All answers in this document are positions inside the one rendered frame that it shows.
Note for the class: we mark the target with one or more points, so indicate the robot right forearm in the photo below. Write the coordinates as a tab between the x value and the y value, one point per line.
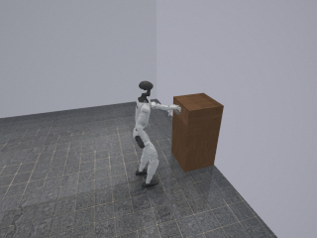
143	136

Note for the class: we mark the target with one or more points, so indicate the left robot upper arm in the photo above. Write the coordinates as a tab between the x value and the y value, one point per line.
153	104

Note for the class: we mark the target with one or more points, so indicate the robot left forearm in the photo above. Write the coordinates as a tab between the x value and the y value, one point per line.
163	107

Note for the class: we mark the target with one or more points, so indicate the robot left shin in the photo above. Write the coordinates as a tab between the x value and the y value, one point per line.
144	159

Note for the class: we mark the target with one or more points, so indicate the robot left hand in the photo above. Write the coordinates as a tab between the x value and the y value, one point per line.
174	107

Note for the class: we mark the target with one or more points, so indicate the cabinet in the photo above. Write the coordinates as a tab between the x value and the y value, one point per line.
194	146

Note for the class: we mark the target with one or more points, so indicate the drawer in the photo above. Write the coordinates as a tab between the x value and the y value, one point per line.
184	113

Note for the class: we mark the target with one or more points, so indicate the robot left foot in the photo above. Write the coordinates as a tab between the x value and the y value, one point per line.
144	171

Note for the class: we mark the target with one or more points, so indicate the right robot upper arm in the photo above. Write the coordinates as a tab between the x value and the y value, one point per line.
145	109

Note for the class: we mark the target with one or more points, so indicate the robot right hand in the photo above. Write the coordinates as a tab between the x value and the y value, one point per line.
151	151

